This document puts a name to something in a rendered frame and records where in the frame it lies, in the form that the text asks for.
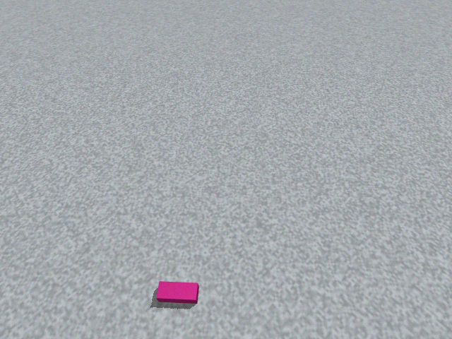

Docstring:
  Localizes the carton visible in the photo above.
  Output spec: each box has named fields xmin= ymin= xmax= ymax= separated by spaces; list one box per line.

xmin=156 ymin=281 xmax=199 ymax=304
